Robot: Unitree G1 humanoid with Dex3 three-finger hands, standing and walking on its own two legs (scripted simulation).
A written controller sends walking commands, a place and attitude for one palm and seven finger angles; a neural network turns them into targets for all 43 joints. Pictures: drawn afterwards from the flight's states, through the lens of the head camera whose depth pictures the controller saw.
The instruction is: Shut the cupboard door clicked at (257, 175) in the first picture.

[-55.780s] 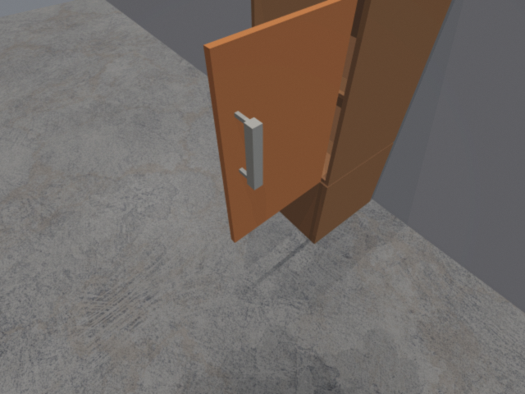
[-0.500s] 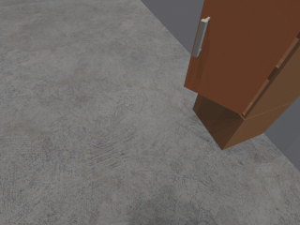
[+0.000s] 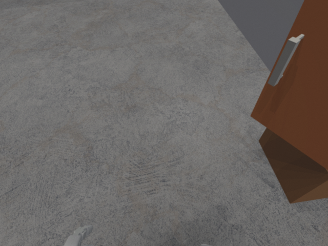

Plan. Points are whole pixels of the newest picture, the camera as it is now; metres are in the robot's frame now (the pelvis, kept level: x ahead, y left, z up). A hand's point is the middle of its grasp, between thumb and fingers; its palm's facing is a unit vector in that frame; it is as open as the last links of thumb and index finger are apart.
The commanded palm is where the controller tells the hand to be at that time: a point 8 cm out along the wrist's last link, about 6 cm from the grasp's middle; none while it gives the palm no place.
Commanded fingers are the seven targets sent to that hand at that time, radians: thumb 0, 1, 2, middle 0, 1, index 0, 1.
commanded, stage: turn to face it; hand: left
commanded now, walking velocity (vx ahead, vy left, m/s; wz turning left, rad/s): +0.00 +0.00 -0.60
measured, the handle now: (286, 61) +0.69 -0.40 +0.03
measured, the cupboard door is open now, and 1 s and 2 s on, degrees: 31 31 31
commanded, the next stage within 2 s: take the last steps up to it in 1.40 s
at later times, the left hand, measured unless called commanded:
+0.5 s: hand (98, 240) +0.16 +0.21 -0.17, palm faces -0.17 -0.96 -0.21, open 7.4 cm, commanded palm none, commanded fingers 0.00 0.90 0.90 -0.20 -0.30 -0.20 -0.30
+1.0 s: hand (140, 179) +0.33 +0.11 -0.15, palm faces -0.55 -0.80 -0.24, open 7.4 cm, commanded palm none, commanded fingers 0.00 0.90 0.90 -0.20 -0.30 -0.20 -0.30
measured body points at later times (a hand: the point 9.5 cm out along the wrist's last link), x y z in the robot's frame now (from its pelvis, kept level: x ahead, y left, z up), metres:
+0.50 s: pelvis +0.08 +0.01 +0.01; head +0.14 +0.02 +0.45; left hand +0.17 +0.26 -0.15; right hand +0.13 -0.24 -0.12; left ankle +0.11 +0.13 -0.73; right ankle +0.03 -0.10 -0.66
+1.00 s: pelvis +0.11 +0.00 +0.00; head +0.14 -0.01 +0.45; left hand +0.36 +0.15 -0.13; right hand +0.01 -0.25 -0.13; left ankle +0.20 +0.11 -0.73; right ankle +0.05 -0.11 -0.70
